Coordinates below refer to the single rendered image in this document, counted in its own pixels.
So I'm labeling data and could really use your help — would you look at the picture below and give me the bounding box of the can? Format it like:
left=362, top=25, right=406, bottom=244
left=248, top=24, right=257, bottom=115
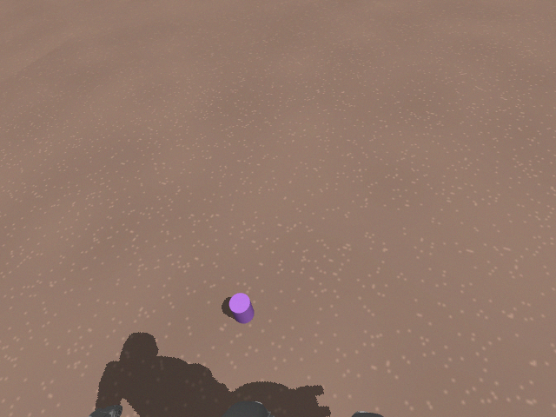
left=229, top=293, right=255, bottom=324

